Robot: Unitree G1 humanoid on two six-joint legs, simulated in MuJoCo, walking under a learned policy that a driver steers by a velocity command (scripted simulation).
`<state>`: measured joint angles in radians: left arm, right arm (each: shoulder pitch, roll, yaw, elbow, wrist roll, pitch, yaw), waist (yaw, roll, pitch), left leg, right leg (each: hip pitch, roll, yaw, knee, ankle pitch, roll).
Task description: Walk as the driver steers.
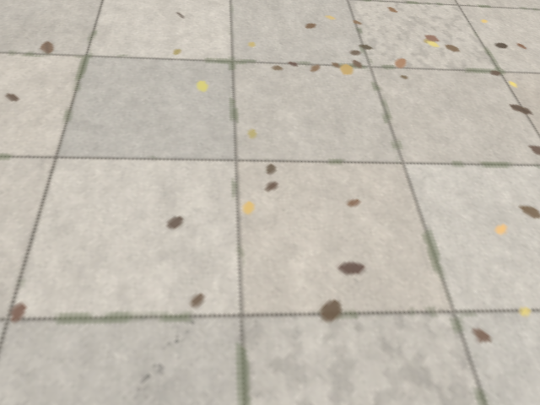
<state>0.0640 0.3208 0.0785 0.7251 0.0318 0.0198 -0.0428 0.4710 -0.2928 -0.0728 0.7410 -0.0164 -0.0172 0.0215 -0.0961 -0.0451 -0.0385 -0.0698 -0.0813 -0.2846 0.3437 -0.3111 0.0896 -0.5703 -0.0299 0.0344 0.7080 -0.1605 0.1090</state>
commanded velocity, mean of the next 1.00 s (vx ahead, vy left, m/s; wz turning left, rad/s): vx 0.96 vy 0.00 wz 1.00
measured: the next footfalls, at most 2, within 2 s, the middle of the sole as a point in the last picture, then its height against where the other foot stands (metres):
right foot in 0.10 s outside the picture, level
left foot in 0.54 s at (181, 398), level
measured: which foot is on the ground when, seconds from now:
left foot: down 0.00-0.10, up 0.12-0.52, down 0.54-0.94, up 0.96-1.00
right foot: up 0.00-0.08, down 0.10-0.54, up 0.56-0.92, down 0.94-1.00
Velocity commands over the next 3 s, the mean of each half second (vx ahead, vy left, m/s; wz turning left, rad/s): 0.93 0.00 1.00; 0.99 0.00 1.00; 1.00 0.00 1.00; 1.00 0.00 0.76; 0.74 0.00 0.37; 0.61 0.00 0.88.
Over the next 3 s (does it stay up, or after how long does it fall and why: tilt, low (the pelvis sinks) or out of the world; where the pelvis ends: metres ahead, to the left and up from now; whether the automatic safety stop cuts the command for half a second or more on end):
stays up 0.71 1.75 -0.01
